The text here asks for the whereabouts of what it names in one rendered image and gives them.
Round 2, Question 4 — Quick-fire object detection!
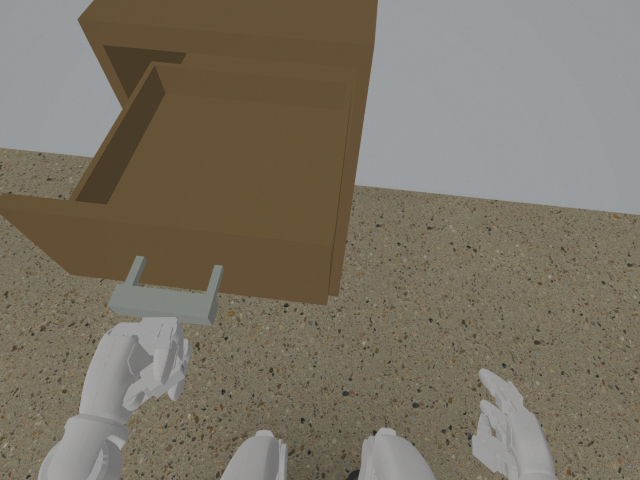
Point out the cabinet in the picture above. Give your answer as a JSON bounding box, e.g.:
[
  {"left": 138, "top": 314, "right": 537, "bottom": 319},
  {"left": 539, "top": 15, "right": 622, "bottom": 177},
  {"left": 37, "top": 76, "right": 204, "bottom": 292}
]
[{"left": 77, "top": 0, "right": 378, "bottom": 297}]

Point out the right robot hand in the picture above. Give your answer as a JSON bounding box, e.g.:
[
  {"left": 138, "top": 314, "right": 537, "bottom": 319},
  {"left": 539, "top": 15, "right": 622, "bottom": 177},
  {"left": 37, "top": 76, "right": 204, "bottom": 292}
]
[{"left": 472, "top": 368, "right": 556, "bottom": 480}]

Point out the left robot forearm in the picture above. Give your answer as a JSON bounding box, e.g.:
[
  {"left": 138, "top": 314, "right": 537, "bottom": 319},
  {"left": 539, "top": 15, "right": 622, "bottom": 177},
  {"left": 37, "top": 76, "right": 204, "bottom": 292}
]
[{"left": 38, "top": 414, "right": 129, "bottom": 480}]

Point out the robot left thigh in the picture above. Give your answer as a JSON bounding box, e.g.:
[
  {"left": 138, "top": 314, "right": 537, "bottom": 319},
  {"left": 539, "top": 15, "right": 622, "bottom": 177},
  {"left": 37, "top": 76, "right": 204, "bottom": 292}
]
[{"left": 220, "top": 436, "right": 288, "bottom": 480}]

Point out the robot thigh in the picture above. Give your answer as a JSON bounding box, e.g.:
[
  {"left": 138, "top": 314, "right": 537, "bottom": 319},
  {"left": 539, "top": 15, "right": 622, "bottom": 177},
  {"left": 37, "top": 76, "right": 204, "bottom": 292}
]
[
  {"left": 361, "top": 434, "right": 437, "bottom": 480},
  {"left": 220, "top": 436, "right": 288, "bottom": 480}
]

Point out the left robot hand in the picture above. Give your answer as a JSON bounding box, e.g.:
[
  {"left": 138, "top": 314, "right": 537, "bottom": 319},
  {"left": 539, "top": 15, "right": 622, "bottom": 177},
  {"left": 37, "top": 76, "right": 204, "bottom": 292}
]
[{"left": 79, "top": 317, "right": 193, "bottom": 425}]

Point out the handle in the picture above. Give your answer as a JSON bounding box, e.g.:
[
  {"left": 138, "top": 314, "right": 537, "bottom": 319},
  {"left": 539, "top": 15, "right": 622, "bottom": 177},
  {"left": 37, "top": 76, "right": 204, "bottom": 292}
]
[{"left": 107, "top": 256, "right": 224, "bottom": 326}]

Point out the robot right thigh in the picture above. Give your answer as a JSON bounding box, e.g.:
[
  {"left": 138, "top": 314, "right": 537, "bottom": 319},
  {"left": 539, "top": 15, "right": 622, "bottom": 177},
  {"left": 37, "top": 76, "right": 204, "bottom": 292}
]
[{"left": 361, "top": 434, "right": 437, "bottom": 480}]

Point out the drawer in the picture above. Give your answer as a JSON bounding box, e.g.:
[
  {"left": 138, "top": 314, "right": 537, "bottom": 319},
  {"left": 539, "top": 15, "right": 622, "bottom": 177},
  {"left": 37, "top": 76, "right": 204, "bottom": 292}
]
[{"left": 0, "top": 61, "right": 353, "bottom": 305}]

